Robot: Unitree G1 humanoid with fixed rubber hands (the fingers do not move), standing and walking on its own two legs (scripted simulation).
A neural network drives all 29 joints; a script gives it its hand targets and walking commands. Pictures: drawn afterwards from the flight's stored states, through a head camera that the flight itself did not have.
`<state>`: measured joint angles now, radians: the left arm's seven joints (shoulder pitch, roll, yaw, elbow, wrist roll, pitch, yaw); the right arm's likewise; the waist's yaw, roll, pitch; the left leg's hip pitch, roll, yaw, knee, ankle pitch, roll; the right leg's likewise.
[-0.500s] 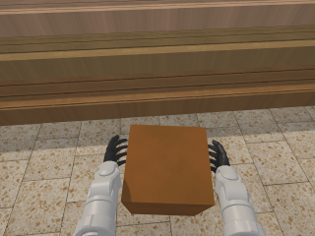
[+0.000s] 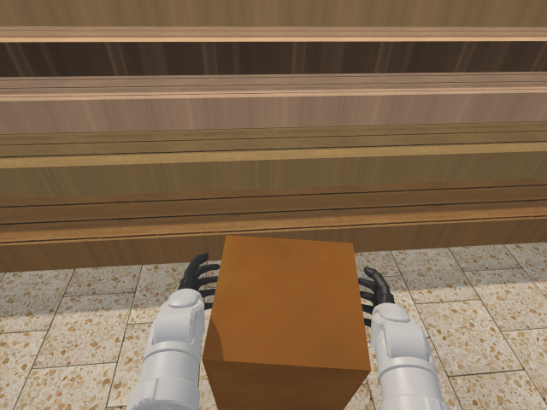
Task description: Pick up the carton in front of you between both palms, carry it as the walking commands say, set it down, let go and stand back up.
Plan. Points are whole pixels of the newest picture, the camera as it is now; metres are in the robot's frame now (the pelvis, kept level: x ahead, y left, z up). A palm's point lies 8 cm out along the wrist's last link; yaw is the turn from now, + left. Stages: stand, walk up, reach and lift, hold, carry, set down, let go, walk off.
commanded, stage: reach and lift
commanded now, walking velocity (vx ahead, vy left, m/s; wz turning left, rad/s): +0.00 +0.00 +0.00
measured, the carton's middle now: (283, 330) +0.30 +0.00 -0.06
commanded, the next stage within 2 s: hold in 0.82 s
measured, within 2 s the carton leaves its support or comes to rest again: neither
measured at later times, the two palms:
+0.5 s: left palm (189, 291) +0.31 +0.15 +0.03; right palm (382, 302) +0.30 -0.15 +0.03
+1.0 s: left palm (183, 286) +0.30 +0.16 +0.05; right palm (383, 297) +0.30 -0.14 +0.05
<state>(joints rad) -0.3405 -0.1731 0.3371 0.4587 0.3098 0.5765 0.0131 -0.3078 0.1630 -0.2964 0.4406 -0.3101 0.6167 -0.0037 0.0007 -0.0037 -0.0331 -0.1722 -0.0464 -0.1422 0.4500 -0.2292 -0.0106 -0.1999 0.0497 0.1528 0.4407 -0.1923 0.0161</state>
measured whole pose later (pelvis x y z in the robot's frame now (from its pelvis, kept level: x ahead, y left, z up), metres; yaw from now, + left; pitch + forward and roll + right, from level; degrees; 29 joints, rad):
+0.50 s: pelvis +0.01 +0.00 +0.01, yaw +1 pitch -3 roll +0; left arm -0.29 -0.16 0.28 0.36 0.28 0.63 0.00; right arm -0.27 0.15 -0.22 0.33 -0.29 0.68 -0.02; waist 0.00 0.00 -0.02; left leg -0.10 -0.04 -0.15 0.37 -0.21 -0.01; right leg -0.13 0.04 0.13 0.37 -0.18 0.01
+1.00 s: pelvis +0.01 +0.00 +0.01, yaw +0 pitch -6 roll +0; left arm -0.28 -0.16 0.24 0.26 0.27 0.74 0.01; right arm -0.25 0.15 -0.19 0.25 -0.28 0.78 -0.01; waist 0.00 0.00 -0.01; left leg -0.04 -0.04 -0.14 0.34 -0.20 -0.01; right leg -0.06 0.04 0.14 0.34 -0.17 0.01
